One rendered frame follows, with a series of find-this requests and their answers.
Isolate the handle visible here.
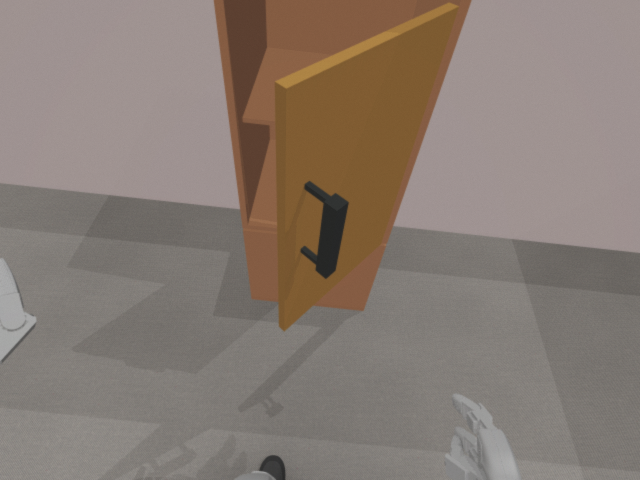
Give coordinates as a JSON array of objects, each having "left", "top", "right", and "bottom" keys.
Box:
[{"left": 301, "top": 181, "right": 349, "bottom": 279}]

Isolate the left robot hand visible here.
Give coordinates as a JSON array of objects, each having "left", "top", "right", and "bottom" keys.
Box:
[{"left": 0, "top": 258, "right": 37, "bottom": 364}]

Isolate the cupboard door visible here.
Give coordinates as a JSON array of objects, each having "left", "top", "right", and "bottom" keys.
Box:
[{"left": 275, "top": 2, "right": 459, "bottom": 331}]

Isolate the robot left foot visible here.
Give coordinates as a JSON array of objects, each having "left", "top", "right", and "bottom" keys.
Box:
[{"left": 259, "top": 455, "right": 285, "bottom": 480}]

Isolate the right robot hand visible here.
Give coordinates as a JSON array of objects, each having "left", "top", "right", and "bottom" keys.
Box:
[{"left": 445, "top": 393, "right": 522, "bottom": 480}]

